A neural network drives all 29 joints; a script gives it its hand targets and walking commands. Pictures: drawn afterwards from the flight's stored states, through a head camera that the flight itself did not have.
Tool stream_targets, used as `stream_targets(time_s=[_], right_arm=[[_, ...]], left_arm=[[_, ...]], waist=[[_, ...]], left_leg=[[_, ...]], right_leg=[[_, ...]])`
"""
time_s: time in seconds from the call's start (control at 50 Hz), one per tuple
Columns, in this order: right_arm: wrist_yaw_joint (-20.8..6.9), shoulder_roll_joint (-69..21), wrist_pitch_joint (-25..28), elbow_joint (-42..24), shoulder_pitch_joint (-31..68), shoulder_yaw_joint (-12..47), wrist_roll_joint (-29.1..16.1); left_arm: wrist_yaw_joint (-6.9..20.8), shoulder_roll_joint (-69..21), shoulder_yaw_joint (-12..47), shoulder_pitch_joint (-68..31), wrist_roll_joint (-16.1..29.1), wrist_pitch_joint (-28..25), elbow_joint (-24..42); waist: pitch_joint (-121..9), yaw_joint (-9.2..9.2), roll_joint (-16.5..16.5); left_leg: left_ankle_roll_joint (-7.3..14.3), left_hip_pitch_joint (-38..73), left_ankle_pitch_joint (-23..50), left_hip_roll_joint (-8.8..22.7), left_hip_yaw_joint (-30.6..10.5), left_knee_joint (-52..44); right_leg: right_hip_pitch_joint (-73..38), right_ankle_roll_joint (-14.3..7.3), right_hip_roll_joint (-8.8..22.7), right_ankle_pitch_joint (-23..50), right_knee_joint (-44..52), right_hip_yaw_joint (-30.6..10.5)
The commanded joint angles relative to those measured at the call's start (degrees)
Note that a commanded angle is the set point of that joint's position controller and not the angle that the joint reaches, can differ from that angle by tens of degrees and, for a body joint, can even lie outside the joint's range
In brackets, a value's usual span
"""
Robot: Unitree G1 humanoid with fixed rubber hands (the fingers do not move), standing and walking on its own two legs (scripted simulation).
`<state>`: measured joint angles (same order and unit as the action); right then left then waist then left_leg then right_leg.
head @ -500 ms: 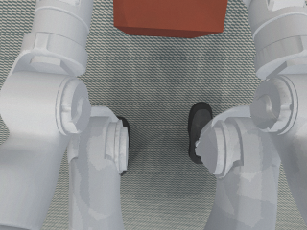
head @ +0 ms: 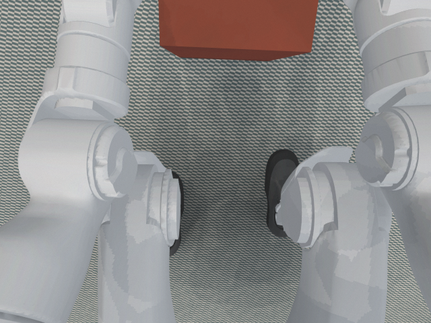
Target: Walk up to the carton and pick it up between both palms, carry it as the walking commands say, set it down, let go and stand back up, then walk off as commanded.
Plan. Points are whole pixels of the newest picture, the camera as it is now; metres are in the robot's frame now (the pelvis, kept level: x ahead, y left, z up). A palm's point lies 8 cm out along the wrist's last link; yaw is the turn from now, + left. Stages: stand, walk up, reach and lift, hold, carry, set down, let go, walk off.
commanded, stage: reach and lift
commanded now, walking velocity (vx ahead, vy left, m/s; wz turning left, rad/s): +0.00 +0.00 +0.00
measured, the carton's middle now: out of the picture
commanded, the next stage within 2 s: none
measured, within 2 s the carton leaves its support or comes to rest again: leaves its support in 0.24 s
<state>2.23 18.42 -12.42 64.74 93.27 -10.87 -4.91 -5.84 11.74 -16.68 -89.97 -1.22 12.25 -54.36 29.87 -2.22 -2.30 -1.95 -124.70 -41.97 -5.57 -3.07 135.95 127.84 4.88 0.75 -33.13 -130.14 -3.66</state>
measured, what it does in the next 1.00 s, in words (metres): rises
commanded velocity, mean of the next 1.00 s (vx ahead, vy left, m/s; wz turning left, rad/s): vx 0.00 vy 0.00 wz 0.00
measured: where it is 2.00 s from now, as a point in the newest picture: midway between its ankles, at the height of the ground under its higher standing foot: (223, 216)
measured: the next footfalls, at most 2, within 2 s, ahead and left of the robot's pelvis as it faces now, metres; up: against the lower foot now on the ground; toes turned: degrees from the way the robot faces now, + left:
none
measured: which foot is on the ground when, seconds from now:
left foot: down 0.00-1.00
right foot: down 0.00-1.00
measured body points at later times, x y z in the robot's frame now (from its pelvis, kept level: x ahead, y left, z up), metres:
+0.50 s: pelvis -0.01 +0.00 +0.03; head +0.36 -0.02 +0.27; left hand +0.59 +0.10 -0.10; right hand +0.56 -0.16 -0.12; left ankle +0.08 +0.12 -0.31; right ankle +0.12 -0.15 -0.31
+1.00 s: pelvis -0.02 -0.01 +0.07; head +0.35 -0.02 +0.31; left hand +0.58 +0.10 -0.06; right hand +0.56 -0.16 -0.07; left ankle +0.08 +0.12 -0.31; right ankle +0.12 -0.15 -0.31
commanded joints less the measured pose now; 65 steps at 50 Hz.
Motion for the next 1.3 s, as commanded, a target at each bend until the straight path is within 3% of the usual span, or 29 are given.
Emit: stream_targets(time_s=[0.0,0.02,0.06,0.08,0.12,0.16,0.18,0.22,0.32,0.38,0.44,0.52,0.58,0.6,0.64,0.7,0.72,0.76,0.82,0.88,0.9,0.92,0.94,1.0,1.04,1.12,1.2,1.22,1.28], right_arm=[[-13.1,-56.6,1.6,-12.5,28.5,13.8,-6.0],[-12.8,-57.2,1.5,-13.6,30.7,14.3,-6.8],[-12.6,-57.6,1.4,-15.8,33.6,14.3,-7.4],[-12.4,-59.3,1.2,-16.9,33.7,15.1,-8.0],[-11.6,-61.2,1.1,-19.2,35.1,16.2,-8.8],[-11.1,-60.5,0.8,-24.3,41.2,18.1,-10.3],[-10.8,-62.2,0.1,-22.9,39.6,16.8,-8.5],[-10.3,-59.2,0.1,-25.2,43.7,16.8,-9.3],[-8.6,-61.8,-0.5,-32.4,48.7,19.3,-10.6],[-8.8,-59.9,-1.7,-26.5,47.5,14.8,-6.9],[-8.8,-59.3,-1.6,-32.8,49.3,15.5,-6.9],[-9.4,-61.5,-2.9,-26.3,47.1,14.4,-4.9],[-9.7,-60.8,-2.3,-34.3,49.4,15.8,-6.0],[-9.7,-61.8,-2.8,-36.2,50.2,16.4,-6.1],[-9.9,-61.1,-3.7,-31.2,52.2,15.6,-5.6],[-10.6,-64.4,-4.7,-30.1,47.4,15.5,-4.5],[-10.4,-63.8,-4.5,-29.4,43.9,14.6,-3.9],[-9.8,-63.7,-4.5,-36.8,49.2,20.3,-5.9],[-9.4,-64.1,-5.0,-34.1,49.3,18.4,-6.3],[-9.3,-66.1,-4.9,-38.5,49.2,20.6,-6.4],[-8.8,-64.6,-4.9,-41.5,51.5,21.4,-6.8],[-8.7,-67.7,-6.0,-38.1,46.5,22.0,-6.9],[-8.3,-65.9,-5.8,-45.1,50.0,23.1,-8.0],[-8.8,-65.3,-7.1,-31.7,42.6,16.8,-2.4],[-8.9,-65.6,-7.1,-40.3,44.9,19.5,-4.1],[-9.4,-69.9,-8.1,-32.4,40.0,18.8,-1.7],[-10.1,-69.1,-7.5,-37.8,43.9,18.6,-2.8],[-9.8,-69.3,-7.5,-42.1,44.0,20.4,-3.9],[-8.9,-69.4,-8.2,-41.9,45.1,21.9,-3.6]], left_arm=[[17.2,-53.5,22.8,-27.7,5.0,1.8,0.6],[17.0,-55.5,23.6,-30.5,5.9,1.3,3.3],[16.6,-56.2,26.8,-33.7,8.2,1.6,4.5],[16.4,-57.2,28.1,-34.5,8.7,1.5,7.4],[15.8,-57.0,31.2,-39.7,10.7,1.3,10.3],[15.7,-58.8,28.7,-37.1,10.3,1.8,8.3],[15.7,-57.7,27.0,-39.3,9.6,1.9,10.4],[15.4,-58.6,28.4,-39.8,10.2,2.3,10.8],[14.2,-58.1,27.5,-43.0,11.5,3.3,13.0],[14.8,-59.0,22.4,-38.8,7.4,5.0,4.4],[15.1,-62.1,25.1,-41.9,9.4,5.1,9.4],[15.3,-61.2,22.0,-38.0,7.0,6.1,1.8],[15.3,-64.2,23.0,-38.1,6.5,6.1,6.7],[15.1,-63.5,23.0,-38.5,7.5,6.2,9.3],[15.0,-63.6,19.4,-34.5,4.7,7.5,0.3],[16.1,-61.6,20.1,-36.9,4.8,7.1,5.1],[16.1,-64.3,22.7,-39.2,5.7,6.7,9.9],[15.9,-64.1,24.3,-38.6,7.2,7.4,9.4],[15.6,-63.0,25.0,-38.6,6.4,8.4,8.5],[15.8,-64.2,24.2,-35.1,5.7,8.1,9.7],[15.7,-65.8,25.8,-38.2,7.7,8.0,13.8],[15.4,-63.4,28.1,-41.3,8.8,7.4,18.4],[14.9,-64.7,29.0,-42.4,10.2,8.0,21.8],[15.5,-64.1,25.3,-36.3,5.9,9.7,9.1],[15.4,-65.9,28.2,-37.6,7.0,9.2,17.3],[15.8,-66.6,25.3,-34.5,4.1,9.9,10.4],[16.4,-68.5,24.9,-32.8,3.6,10.6,10.1],[16.2,-69.3,26.5,-35.6,5.6,10.0,17.3],[15.6,-66.9,26.5,-34.7,5.1,10.0,14.9]], waist=[[-67.3,-2.75,-4.3],[-70.5,-0.92,-5.6],[-76.7,-4.45,-5.0],[-80.2,-2.90,-5.8],[-87.2,-4.55,-5.7],[-90.7,-1.58,-3.3],[-93.6,-2.15,0.0],[-96.4,-2.33,-3.3],[-108.6,-0.90,1.0],[-95.2,-1.30,1.6],[-106.4,-4.18,-0.6],[-95.9,-2.78,1.4],[-104.5,-2.28,-0.9],[-110.7,-3.94,1.2],[-99.0,-0.89,1.3],[-96.4,0.05,2.0],[-104.1,-3.80,0.3],[-111.9,-2.21,2.9],[-108.2,-0.79,0.2],[-113.2,0.66,2.9],[-117.9,-2.58,3.1],[-120.1,-1.29,1.3],[-129.4,-2.57,1.2],[-107.9,-3.62,1.8],[-120.6,-3.74,0.4],[-114.0,-1.26,1.7],[-118.4,-0.53,-1.3],[-124.9,-1.36,0.5],[-123.8,-1.45,2.9]], left_leg=[[0.6,28.3,26.3,-1.8,4.6,-16.8],[0.7,28.8,26.7,-2.5,5.5,-16.6],[0.3,32.6,28.7,-1.7,4.9,-16.9],[-0.2,34.6,32.6,-2.4,5.2,-17.5],[-0.3,35.8,31.5,-2.0,5.9,-17.2],[0.4,33.7,31.9,-2.4,6.9,-17.0],[0.9,33.5,32.9,-2.6,6.7,-17.9],[0.5,36.4,30.9,-2.0,6.9,-17.6],[0.7,40.4,33.0,-2.5,7.3,-19.2],[1.3,35.4,26.3,-2.4,5.7,-22.5],[0.4,40.4,28.9,-2.9,6.4,-21.5],[0.9,36.2,22.7,-2.9,6.3,-23.8],[1.1,42.4,28.3,-3.3,5.7,-24.6],[0.8,44.8,31.4,-3.5,5.4,-24.9],[1.5,40.4,26.4,-3.3,5.7,-25.7],[1.0,35.9,22.4,-3.7,7.1,-27.3],[0.5,39.4,25.8,-3.3,6.2,-26.5],[0.5,42.1,29.8,-3.8,7.3,-26.7],[0.9,42.8,26.9,-3.4,6.6,-27.5],[1.1,42.1,27.7,-3.9,8.3,-27.7],[1.7,45.4,30.4,-3.7,6.0,-28.5],[0.3,46.6,34.0,-3.7,7.4,-28.0],[0.7,51.8,36.6,-3.9,7.0,-28.0],[0.6,42.6,26.0,-3.4,5.8,-31.1],[0.2,50.8,30.4,-3.9,5.6,-30.9],[0.5,47.2,27.3,-3.8,6.6,-33.0],[0.5,48.2,26.2,-4.2,6.3,-34.2],[0.5,50.4,30.1,-4.6,5.9,-34.0],[0.4,48.1,30.0,-4.6,6.4,-34.7]], right_leg=[[-35.8,-5.7,-5.9,23.1,5.6,9.3],[-37.7,-5.6,-6.3,23.5,6.2,8.9],[-38.7,-5.2,-5.9,25.0,5.8,10.1],[-41.5,-5.1,-6.4,27.6,6.8,10.2],[-45.2,-5.5,-6.7,29.2,6.5,10.0],[-48.7,-4.7,-6.5,31.9,7.1,9.0],[-51.0,-4.6,-7.3,32.9,8.7,9.5],[-48.5,-5.2,-7.0,30.2,8.6,9.5],[-57.4,-4.2,-7.1,33.7,9.5,10.2],[-49.1,-3.9,-7.1,26.2,11.3,11.5],[-53.8,-4.4,-7.4,28.9,13.0,11.1],[-50.2,-4.2,-6.8,23.5,14.3,10.8],[-51.1,-3.9,-8.1,27.0,14.6,11.5],[-56.4,-3.7,-8.0,30.5,14.7,12.0],[-49.6,-2.9,-7.4,24.5,15.4,12.3],[-53.2,-3.9,-7.6,22.6,18.8,9.9],[-55.2,-4.1,-8.1,26.5,17.2,10.9],[-64.4,-3.8,-7.7,31.4,18.0,10.5],[-58.0,-3.2,-8.0,27.1,17.8,11.1],[-64.6,-3.0,-8.2,29.6,19.1,10.4],[-65.6,-2.5,-8.5,31.8,18.5,11.5],[-67.0,-3.0,-8.2,35.6,18.9,10.1],[-71.9,-2.8,-8.5,38.2,18.8,11.1],[-59.0,-3.4,-8.7,26.8,21.3,11.4],[-63.4,-3.5,-9.3,29.4,22.5,11.1],[-61.2,-3.1,-8.9,26.6,24.5,11.0],[-63.0,-3.2,-8.7,26.1,25.5,10.2],[-67.2,-3.0,-9.2,29.8,25.9,10.2],[-69.0,-2.6,-9.5,30.9,26.9,10.2]])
